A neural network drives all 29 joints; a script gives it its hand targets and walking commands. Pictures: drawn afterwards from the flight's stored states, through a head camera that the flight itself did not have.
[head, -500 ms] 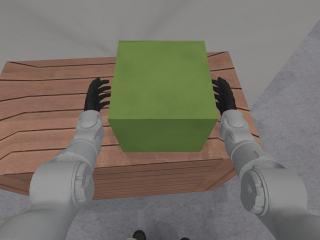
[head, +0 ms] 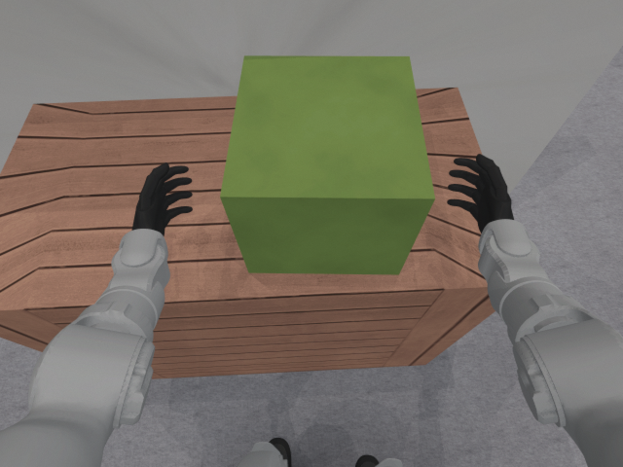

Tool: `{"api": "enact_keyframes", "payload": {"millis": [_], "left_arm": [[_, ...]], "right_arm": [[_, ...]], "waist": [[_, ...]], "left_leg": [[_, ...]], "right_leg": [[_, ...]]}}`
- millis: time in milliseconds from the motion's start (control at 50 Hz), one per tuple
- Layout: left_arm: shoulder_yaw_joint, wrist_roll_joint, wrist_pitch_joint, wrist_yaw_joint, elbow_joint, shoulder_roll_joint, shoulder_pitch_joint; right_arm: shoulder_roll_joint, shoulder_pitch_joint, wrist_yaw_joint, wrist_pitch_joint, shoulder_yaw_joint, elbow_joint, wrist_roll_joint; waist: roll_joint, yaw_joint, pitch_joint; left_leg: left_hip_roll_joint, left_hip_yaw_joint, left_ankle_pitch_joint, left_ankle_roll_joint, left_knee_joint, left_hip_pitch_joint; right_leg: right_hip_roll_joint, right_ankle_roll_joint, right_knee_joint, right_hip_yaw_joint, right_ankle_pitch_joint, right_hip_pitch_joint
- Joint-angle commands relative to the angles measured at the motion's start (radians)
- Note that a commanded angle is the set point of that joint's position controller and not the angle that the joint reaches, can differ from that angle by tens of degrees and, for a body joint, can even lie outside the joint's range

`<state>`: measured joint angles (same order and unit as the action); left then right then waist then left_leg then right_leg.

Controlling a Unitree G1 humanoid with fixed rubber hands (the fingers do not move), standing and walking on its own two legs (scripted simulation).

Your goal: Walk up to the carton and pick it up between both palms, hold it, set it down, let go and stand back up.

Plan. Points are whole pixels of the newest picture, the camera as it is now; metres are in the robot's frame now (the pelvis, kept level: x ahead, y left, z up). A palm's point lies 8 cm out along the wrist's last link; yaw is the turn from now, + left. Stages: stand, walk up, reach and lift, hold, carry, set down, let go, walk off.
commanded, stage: set down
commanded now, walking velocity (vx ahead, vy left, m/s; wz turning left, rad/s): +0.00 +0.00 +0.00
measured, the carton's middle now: (325, 170) +0.53 +0.03 +0.00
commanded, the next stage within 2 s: none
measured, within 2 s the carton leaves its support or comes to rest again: neither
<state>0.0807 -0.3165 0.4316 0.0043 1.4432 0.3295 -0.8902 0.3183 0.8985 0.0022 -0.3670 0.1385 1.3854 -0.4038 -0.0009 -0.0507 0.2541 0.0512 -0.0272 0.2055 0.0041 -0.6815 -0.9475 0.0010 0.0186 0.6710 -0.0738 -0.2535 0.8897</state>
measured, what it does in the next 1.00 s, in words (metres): stands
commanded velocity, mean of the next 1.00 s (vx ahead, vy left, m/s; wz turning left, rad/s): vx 0.00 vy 0.00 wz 0.00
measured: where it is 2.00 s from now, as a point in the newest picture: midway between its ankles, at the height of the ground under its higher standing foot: outside the picture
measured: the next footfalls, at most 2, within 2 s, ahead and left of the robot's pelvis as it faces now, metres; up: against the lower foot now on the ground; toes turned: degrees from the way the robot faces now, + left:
none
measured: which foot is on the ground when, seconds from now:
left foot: down 0.00-1.00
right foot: down 0.00-1.00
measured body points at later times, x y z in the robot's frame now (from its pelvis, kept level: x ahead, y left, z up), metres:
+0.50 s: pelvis +0.02 +0.00 +0.02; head +0.09 -0.01 +0.46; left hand +0.37 +0.26 +0.01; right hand +0.40 -0.21 +0.00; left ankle +0.04 +0.12 -0.70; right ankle +0.02 -0.11 -0.70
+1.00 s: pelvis +0.02 +0.00 +0.03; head +0.02 +0.01 +0.48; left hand +0.27 +0.25 +0.01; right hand +0.28 -0.21 +0.02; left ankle +0.04 +0.12 -0.70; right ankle +0.02 -0.11 -0.70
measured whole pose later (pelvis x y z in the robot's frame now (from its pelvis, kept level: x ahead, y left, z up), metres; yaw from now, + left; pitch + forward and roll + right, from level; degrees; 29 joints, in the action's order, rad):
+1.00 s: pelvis +0.02 +0.00 +0.03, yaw +0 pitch +3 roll +0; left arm 0.02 -0.24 0.34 -0.01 0.71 0.27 -0.04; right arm 0.23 0.04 0.03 -0.39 0.08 0.73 -0.34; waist 0.03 -0.04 0.05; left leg 0.02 -0.03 0.20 0.01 -0.47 -0.32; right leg 0.00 0.02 0.49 -0.03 -0.25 0.29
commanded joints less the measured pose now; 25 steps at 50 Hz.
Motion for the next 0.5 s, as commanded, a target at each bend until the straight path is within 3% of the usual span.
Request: {"api": "enact_keyframes", "payload": {"millis": [0,20,40,80,100,120,140,160,180,200,220,240,260,280,300,320,340,360,380,400,420,440,460,480], "left_arm": [[0.042,-0.053,0.063,-0.018,-0.191,0.159,-0.420],[0.050,-0.066,0.053,-0.012,-0.176,0.148,-0.365],[0.065,-0.065,0.048,-0.009,-0.179,0.146,-0.327],[0.076,-0.056,0.032,-0.011,-0.146,0.144,-0.366],[0.070,-0.050,0.025,-0.007,-0.157,0.127,-0.293],[0.058,-0.048,0.023,-0.004,-0.169,0.127,-0.307],[0.046,-0.053,0.027,-0.003,-0.192,0.149,-0.240],[0.081,-0.038,0.019,0.004,-0.277,0.104,-0.139],[0.032,-0.027,0.029,0.009,-0.226,0.142,-0.245],[0.011,-0.014,0.026,0.010,-0.276,0.148,-0.121],[-0.011,0.001,0.019,0.010,-0.243,0.158,-0.166],[-0.014,-0.010,0.023,0.002,-0.261,0.158,-0.185],[-0.048,0.019,0.010,0.009,-0.285,0.153,-0.044],[-0.072,0.035,0.009,0.019,-0.355,0.137,-0.022],[-0.083,0.054,0.015,0.016,-0.421,0.122,-0.014],[-0.084,0.057,0.013,0.018,-0.435,0.140,0.102],[-0.075,0.036,0.019,0.020,-0.415,0.144,-0.032],[-0.076,0.036,0.018,0.017,-0.422,0.141,-0.033],[-0.072,0.018,0.012,0.014,-0.463,0.139,0.007],[-0.071,0.011,0.022,0.006,-0.457,0.138,-0.039],[-0.100,0.013,0.026,0.007,-0.539,0.149,0.041],[-0.067,-0.001,0.026,0.010,-0.608,0.104,0.113],[-0.094,0.003,0.029,0.017,-0.612,0.119,0.112],[-0.108,0.010,0.034,0.020,-0.619,0.121,0.152]], "right_arm": [[0.154,0.370,0.029,-0.033,-0.006,-0.226,-0.037],[0.178,0.304,0.033,-0.027,0.012,-0.228,-0.061],[0.192,0.286,0.040,-0.027,0.004,-0.219,-0.062],[0.185,0.314,0.046,-0.007,0.006,-0.182,-0.065],[0.150,0.238,0.047,-0.010,0.010,-0.194,-0.069],[0.176,0.266,0.045,-0.003,0.021,-0.187,-0.073],[0.180,0.199,0.044,-0.020,0.027,-0.247,-0.076],[0.192,0.123,0.042,-0.029,0.008,-0.222,-0.069],[0.180,0.222,0.035,-0.031,0.015,-0.232,-0.067],[0.134,0.081,0.031,-0.052,0.042,-0.297,-0.079],[0.161,0.149,0.033,-0.046,0.020,-0.274,-0.075],[0.169,0.147,0.032,-0.041,0.005,-0.292,-0.068],[0.141,0.036,0.031,-0.054,0.045,-0.283,-0.066],[0.176,0.001,0.021,-0.074,0.040,-0.322,-0.068],[0.136,-0.016,0.015,-0.086,0.019,-0.368,-0.051],[0.147,-0.118,0.021,-0.090,0.049,-0.357,-0.071],[0.135,0.010,0.016,-0.081,0.011,-0.402,-0.049],[0.148,0.003,0.015,-0.073,-0.003,-0.397,-0.042],[0.153,-0.030,0.019,-0.074,-0.024,-0.429,-0.026],[0.149,0.017,0.021,-0.077,-0.034,-0.432,-0.025],[0.117,-0.083,0.015,-0.088,-0.014,-0.500,-0.031],[0.123,-0.129,0.012,-0.101,-0.027,-0.545,-0.025],[0.107,-0.143,0.002,-0.115,-0.012,-0.562,-0.040],[0.111,-0.174,0.003,-0.126,-0.014,-0.571,-0.027]], "waist": [[-0.021,0.003,0.650],[0.001,0.014,0.622],[-0.033,0.013,0.601],[-0.053,0.015,0.543],[-0.025,0.010,0.545],[-0.027,0.001,0.528],[0.014,-0.007,0.513],[-0.032,0.024,0.504],[-0.035,-0.009,0.545],[0.008,-0.012,0.522],[-0.030,-0.018,0.509],[-0.016,-0.016,0.505],[0.004,-0.026,0.441],[-0.009,-0.043,0.436],[-0.011,-0.020,0.466],[-0.030,-0.038,0.438],[-0.001,-0.008,0.454],[-0.015,-0.006,0.419],[0.022,0.008,0.392],[-0.014,0.003,0.379],[0.013,-0.015,0.419],[0.013,0.023,0.444],[0.019,0.014,0.439],[0.023,0.020,0.454]], "left_leg": [[-0.044,-0.013,-0.206,0.040,0.000,0.455],[-0.043,-0.002,-0.178,0.040,0.013,0.477],[-0.038,0.007,-0.196,0.049,0.032,0.539],[-0.040,0.013,-0.120,0.059,0.027,0.504],[-0.035,0.025,-0.117,0.048,0.033,0.521],[-0.033,0.023,-0.093,0.045,0.040,0.501],[-0.037,0.021,-0.106,0.040,0.048,0.509],[-0.034,0.034,-0.201,0.051,0.053,0.596],[-0.042,0.018,-0.202,0.057,0.017,0.549],[-0.047,0.013,-0.240,0.041,0.014,0.531],[-0.047,0.021,-0.222,0.046,0.037,0.546],[-0.045,0.020,-0.198,0.042,0.047,0.538],[-0.048,0.014,-0.287,0.044,0.046,0.582],[-0.048,0.007,-0.327,0.058,0.037,0.621],[-0.054,0.013,-0.355,0.047,0.041,0.624],[-0.054,0.024,-0.404,0.051,0.046,0.680],[-0.058,0.018,-0.345,0.046,0.046,0.626],[-0.059,0.015,-0.302,0.050,0.050,0.612],[-0.053,0.020,-0.269,0.047,0.068,0.625],[-0.051,0.015,-0.263,0.048,0.073,0.605],[-0.055,0.009,-0.293,0.042,0.069,0.620],[-0.057,0.019,-0.349,0.044,0.070,0.665],[-0.063,0.020,-0.415,0.038,0.050,0.648],[-0.064,0.022,-0.414,0.045,0.048,0.675]], "right_leg": [[0.019,-0.029,-0.058,0.041,0.081,-0.273],[0.019,-0.030,-0.057,0.031,0.060,-0.261],[0.019,-0.028,-0.070,0.023,0.082,-0.262],[0.017,-0.020,-0.062,0.023,0.006,-0.198],[0.013,-0.023,-0.078,0.032,0.022,-0.239],[0.008,-0.026,-0.083,0.059,-0.006,-0.260],[0.014,-0.036,-0.078,0.048,0.023,-0.288],[0.021,-0.023,-0.074,0.033,0.153,-0.313],[0.017,-0.032,-0.064,0.033,0.088,-0.277],[0.026,-0.034,-0.064,0.052,0.137,-0.352],[0.020,-0.032,-0.082,0.056,0.105,-0.352],[0.018,-0.034,-0.094,0.059,0.086,-0.354],[0.023,-0.035,-0.095,0.052,0.166,-0.394],[0.018,-0.036,-0.090,0.050,0.182,-0.395],[0.025,-0.035,-0.096,0.055,0.244,-0.416],[0.028,-0.034,-0.089,0.052,0.289,-0.433],[0.035,-0.038,-0.108,0.055,0.228,-0.419],[0.028,-0.037,-0.101,0.061,0.183,-0.402],[0.033,-0.036,-0.120,0.055,0.154,-0.412],[0.024,-0.028,-0.119,0.045,0.139,-0.399],[0.023,-0.032,-0.130,0.059,0.174,-0.451],[0.028,-0.027,-0.121,0.057,0.262,-0.496],[0.025,-0.042,-0.097,0.068,0.350,-0.523],[0.026,-0.044,-0.109,0.069,0.356,-0.541]]}}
